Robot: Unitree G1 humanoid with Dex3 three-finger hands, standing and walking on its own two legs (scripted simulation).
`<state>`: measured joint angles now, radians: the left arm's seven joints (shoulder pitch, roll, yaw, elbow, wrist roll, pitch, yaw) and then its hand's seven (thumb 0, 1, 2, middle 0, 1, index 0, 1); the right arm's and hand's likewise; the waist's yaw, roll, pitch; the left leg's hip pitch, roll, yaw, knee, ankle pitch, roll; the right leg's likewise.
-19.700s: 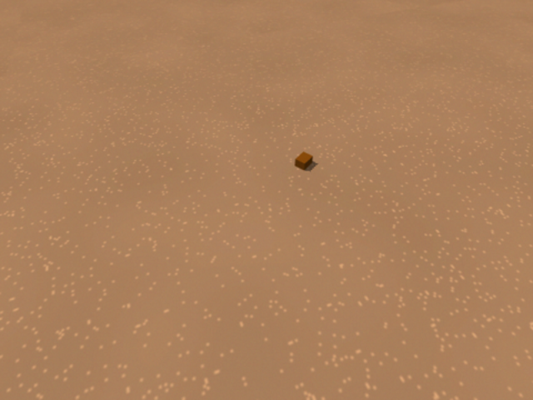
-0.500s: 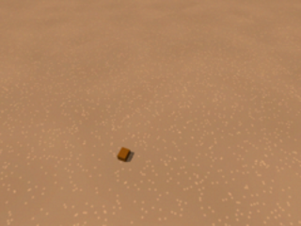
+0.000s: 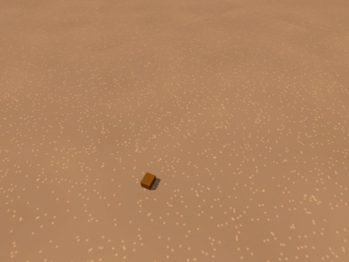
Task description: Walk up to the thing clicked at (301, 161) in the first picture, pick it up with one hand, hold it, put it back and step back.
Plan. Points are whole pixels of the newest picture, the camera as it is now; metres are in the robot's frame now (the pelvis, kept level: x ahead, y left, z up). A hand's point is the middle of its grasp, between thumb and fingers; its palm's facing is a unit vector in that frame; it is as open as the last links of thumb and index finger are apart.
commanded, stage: walk up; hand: left
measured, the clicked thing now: (148, 181) +0.76 +0.22 -0.75
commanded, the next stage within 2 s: none
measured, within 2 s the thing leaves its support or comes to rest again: neither
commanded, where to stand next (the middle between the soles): +0.37 -0.02 m, yaw -1 degrees
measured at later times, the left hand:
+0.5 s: hand (89, 226) +0.26 +0.27 -0.15, palm faces -0.09 -0.92 -0.37, open 7.4 cm
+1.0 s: hand (103, 200) +0.35 +0.26 -0.17, palm faces -0.05 -0.94 -0.33, open 7.4 cm
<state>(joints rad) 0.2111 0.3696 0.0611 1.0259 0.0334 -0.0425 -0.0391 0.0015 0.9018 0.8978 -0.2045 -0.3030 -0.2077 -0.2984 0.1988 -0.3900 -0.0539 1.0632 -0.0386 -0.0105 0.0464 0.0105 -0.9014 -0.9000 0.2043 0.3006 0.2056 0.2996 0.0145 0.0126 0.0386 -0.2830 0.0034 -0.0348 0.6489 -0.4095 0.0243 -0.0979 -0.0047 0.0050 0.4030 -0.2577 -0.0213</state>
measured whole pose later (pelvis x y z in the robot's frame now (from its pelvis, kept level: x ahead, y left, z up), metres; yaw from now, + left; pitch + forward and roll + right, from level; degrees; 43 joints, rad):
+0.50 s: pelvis +0.16 +0.00 -0.02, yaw -2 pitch -4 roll +1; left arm 0.21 0.40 0.07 0.88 0.02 -0.03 -0.08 0.01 0.91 0.90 -0.20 -0.30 -0.20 -0.30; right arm 0.38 -0.41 -0.06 0.87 -0.02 -0.05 0.03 0.01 -0.90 -0.90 0.21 0.30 0.21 0.30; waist -0.03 0.01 0.10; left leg -0.04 0.03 0.05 0.59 -0.47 0.00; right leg -0.37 -0.03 -0.03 0.60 -0.16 -0.04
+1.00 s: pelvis +0.29 +0.00 -0.02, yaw -1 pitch -3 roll +0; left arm 0.29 0.42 0.04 0.85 0.00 0.02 -0.02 0.01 0.91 0.90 -0.20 -0.30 -0.20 -0.30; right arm 0.29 -0.38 -0.03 0.84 -0.03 -0.07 0.01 0.01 -0.90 -0.90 0.20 0.30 0.21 0.30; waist 0.01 -0.07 0.10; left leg -0.34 0.03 0.06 0.63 -0.24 0.02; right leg -0.35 0.00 0.02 0.94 -0.55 -0.04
